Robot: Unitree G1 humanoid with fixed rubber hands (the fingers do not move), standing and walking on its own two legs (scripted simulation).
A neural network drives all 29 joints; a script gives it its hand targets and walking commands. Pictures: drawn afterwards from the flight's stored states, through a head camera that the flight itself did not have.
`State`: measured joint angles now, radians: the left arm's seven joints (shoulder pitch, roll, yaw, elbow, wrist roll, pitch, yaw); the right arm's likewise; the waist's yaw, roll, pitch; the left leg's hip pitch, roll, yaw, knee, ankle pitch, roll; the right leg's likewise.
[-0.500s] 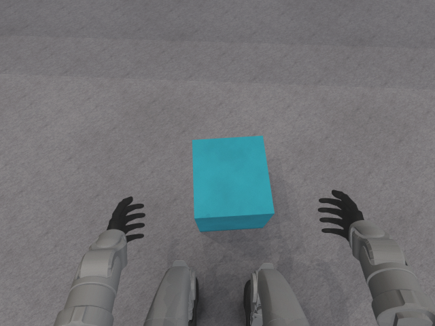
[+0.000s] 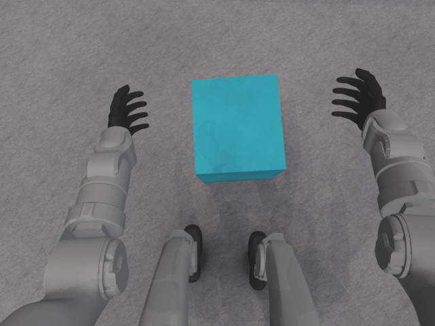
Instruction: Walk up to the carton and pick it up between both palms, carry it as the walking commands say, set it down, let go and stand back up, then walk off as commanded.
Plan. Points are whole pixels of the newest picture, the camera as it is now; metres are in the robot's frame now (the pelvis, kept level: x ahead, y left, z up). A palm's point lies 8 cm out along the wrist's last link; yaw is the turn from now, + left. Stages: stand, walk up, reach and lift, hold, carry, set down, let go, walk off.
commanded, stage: reach and lift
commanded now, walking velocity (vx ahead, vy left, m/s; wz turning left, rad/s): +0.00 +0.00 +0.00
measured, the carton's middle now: (235, 135) +0.56 -0.02 -0.52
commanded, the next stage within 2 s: none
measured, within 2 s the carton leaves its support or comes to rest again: neither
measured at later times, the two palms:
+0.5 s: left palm (134, 104) +0.51 +0.19 -0.13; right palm (358, 90) +0.53 -0.24 -0.12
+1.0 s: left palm (156, 126) +0.51 +0.19 -0.29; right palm (327, 117) +0.54 -0.25 -0.29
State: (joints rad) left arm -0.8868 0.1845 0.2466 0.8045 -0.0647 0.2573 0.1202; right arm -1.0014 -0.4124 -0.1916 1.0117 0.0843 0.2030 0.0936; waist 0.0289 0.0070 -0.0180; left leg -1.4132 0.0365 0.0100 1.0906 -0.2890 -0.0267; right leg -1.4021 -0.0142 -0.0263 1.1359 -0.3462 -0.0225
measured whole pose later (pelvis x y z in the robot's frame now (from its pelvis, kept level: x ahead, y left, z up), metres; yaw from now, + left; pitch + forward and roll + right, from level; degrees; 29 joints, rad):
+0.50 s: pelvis +0.01 +0.00 -0.02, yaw +0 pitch +48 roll +2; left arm -1.03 0.15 0.39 0.73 0.01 0.18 0.07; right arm -1.18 -0.44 -0.32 1.00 -0.03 0.13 0.17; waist 0.03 0.01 -0.08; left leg -1.65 0.03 0.03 1.11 -0.29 -0.02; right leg -1.65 -0.02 0.00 1.16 -0.35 -0.01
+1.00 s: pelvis -0.02 +0.00 -0.17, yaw +2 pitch +47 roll +3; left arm -1.23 0.25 0.31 0.84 -0.11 0.20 0.13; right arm -1.35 -0.54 -0.16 1.05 0.12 0.16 0.09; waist 0.02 0.02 0.05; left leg -2.09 0.03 0.02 1.72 -0.46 -0.02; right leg -2.09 -0.03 0.01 1.79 -0.53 -0.02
